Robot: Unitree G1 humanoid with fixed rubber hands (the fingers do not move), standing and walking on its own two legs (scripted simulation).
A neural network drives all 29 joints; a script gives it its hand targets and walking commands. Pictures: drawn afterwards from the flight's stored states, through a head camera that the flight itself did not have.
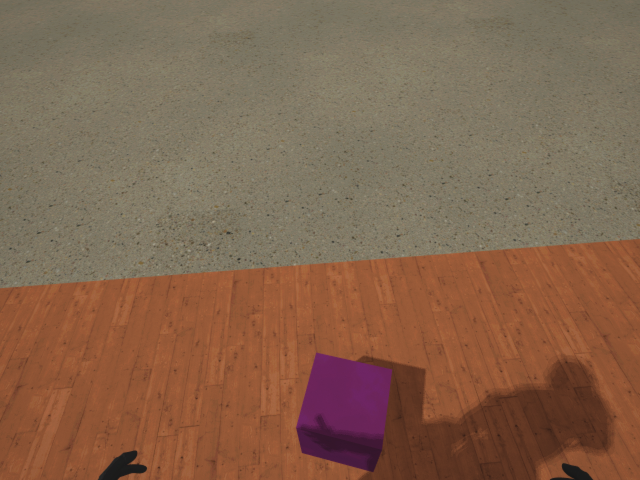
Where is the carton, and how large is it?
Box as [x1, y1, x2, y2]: [296, 353, 391, 471]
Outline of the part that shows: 316,353 296,426 301,450 304,453 373,471 382,445 391,369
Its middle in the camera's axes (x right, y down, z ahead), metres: +0.07 +0.48 +1.08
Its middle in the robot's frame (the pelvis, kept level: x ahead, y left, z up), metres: +0.40 -0.02 -0.66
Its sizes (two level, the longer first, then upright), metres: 0.210 0.200 0.250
